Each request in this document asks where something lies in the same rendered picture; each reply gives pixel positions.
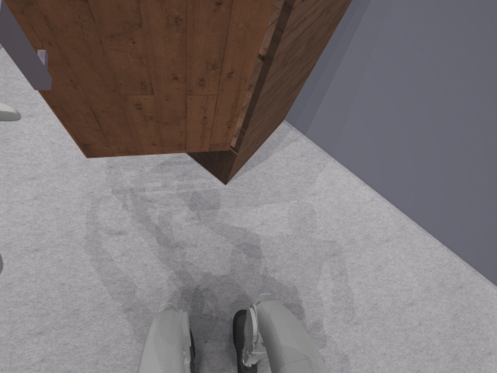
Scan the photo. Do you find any right robot foot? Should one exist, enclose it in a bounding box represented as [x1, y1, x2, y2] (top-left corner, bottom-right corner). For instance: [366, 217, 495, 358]
[233, 309, 257, 373]

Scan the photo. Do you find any robot right shin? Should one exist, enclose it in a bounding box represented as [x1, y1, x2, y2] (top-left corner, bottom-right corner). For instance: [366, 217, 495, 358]
[242, 294, 272, 366]

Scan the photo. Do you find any cupboard door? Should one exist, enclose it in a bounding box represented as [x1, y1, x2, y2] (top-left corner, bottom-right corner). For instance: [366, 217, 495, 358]
[4, 0, 275, 159]

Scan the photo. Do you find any robot left hand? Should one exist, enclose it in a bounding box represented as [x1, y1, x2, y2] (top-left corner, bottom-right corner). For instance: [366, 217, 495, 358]
[0, 44, 21, 121]

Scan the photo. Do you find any handle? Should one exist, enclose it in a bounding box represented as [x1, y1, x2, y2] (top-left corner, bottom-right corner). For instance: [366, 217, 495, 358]
[0, 0, 52, 90]

